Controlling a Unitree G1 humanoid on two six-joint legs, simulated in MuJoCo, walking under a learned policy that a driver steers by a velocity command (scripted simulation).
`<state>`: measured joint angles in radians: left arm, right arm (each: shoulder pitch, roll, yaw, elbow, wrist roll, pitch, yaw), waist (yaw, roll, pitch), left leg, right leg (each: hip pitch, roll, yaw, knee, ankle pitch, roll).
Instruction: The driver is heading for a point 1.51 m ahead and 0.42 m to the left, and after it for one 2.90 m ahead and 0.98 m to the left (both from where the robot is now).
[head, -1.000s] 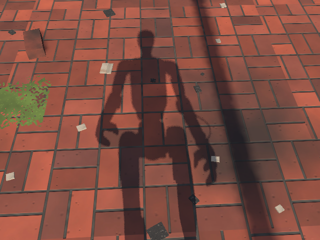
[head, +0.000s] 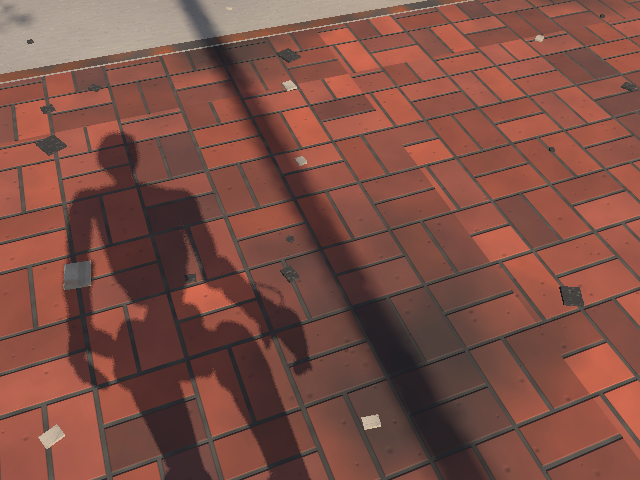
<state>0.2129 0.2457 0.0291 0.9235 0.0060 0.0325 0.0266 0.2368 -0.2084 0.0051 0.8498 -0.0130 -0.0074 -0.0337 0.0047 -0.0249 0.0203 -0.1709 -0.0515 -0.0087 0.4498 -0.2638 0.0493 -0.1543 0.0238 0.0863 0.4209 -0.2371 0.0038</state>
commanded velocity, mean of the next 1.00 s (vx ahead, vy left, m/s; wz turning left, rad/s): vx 0.00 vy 0.00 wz -0.01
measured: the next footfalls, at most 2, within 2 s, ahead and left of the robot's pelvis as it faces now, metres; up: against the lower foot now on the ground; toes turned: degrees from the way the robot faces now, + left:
left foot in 1.90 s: +0.51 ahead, +0.05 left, +0.00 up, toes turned +4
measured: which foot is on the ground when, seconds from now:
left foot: down 0.00-1.00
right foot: down 0.00-1.00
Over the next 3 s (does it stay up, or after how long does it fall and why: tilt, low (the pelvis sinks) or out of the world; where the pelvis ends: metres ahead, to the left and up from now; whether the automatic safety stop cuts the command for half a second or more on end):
stays up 1.25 0.24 -0.01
